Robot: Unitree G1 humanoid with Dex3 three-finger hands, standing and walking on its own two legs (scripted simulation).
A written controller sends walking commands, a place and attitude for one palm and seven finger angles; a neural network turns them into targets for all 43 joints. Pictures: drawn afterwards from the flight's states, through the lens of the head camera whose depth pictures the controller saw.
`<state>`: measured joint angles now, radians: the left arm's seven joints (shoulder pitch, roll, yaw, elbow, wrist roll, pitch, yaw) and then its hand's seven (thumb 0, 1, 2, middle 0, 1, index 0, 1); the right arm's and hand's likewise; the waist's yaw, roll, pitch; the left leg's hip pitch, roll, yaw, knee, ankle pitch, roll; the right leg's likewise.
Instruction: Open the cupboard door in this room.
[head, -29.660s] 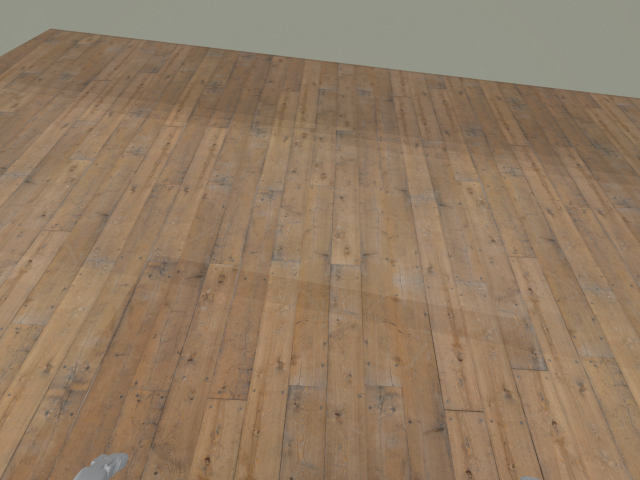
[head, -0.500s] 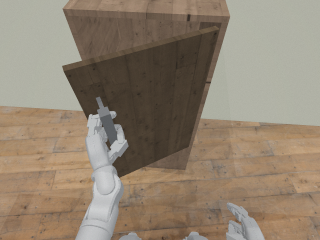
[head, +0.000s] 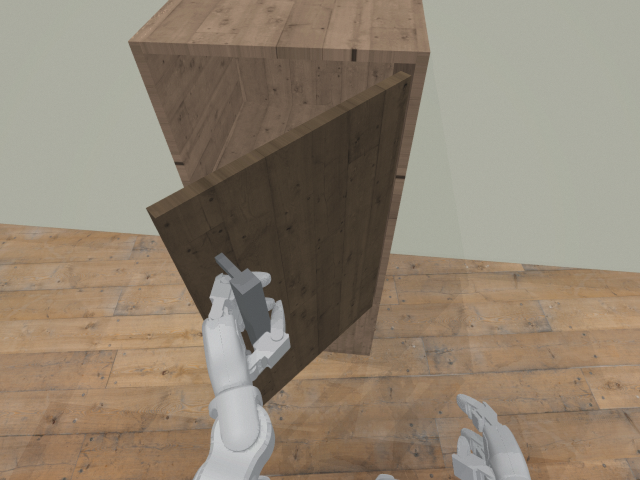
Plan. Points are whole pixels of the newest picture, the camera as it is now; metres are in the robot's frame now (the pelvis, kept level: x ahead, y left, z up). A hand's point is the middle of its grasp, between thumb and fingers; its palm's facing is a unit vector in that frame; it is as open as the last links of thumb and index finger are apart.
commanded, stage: open thumb and fingers to let go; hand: left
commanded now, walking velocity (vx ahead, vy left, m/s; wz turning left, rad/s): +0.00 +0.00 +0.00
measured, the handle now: (245, 306) +0.32 +0.11 +0.06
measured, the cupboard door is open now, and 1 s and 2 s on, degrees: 50 50 50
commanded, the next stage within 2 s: slide the hand sideways off the handle in 0.68 s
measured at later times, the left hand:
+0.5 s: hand (270, 328) +0.29 +0.08 +0.06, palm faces +0.30 -0.95 +0.00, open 13.8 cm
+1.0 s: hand (260, 358) +0.25 +0.08 +0.06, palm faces -0.23 -0.97 -0.05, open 16.1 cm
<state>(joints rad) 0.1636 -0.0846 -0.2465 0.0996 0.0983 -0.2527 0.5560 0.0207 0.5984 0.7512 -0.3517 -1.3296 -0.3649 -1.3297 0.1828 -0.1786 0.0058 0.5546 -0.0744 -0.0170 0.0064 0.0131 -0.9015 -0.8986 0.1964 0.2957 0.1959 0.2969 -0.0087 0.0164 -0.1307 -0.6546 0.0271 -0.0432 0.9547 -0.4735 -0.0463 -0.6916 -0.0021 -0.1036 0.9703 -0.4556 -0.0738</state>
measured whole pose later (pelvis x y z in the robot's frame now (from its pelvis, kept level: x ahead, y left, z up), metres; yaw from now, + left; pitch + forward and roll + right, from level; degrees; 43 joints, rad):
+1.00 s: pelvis -0.01 +0.04 -0.01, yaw -1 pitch +9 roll -1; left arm 0.12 0.10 -0.27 0.07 -0.03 -0.30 0.03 -0.01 -0.50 0.30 -0.24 -0.39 -0.18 -0.39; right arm 0.23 -0.21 0.02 0.49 -0.01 -0.02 0.00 0.01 -0.90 -0.90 0.20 0.30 0.20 0.30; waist 0.00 0.04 -0.09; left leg -0.69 0.00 -0.01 1.02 -0.49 0.00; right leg -0.72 -0.03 -0.07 1.00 -0.44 -0.02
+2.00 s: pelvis +0.00 +0.03 -0.03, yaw -1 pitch +13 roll -1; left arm 0.68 0.17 -0.02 -0.32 -0.17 -0.37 -0.15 -0.01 -0.50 0.30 -0.16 -0.31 -0.17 -0.31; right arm 0.26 -0.22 -0.01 0.38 0.01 -0.04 -0.03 0.01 -0.90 -0.90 0.20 0.30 0.20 0.30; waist 0.01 0.03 -0.15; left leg -0.79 0.02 -0.03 1.13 -0.56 -0.02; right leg -0.81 -0.01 -0.09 1.11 -0.52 -0.04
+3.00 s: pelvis +0.02 +0.06 +0.04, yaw -1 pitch -1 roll -1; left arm 0.58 0.33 0.18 -0.49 -0.04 -0.01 0.14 0.00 0.11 0.56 -0.18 -0.31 -0.18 -0.30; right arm 0.27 -0.20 0.07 0.52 0.01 -0.12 -0.11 0.02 -0.90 -0.90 0.20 0.30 0.20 0.30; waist 0.06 0.05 -0.05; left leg -0.27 -0.01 0.00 0.66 -0.39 0.03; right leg -0.28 -0.02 -0.05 0.62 -0.33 0.01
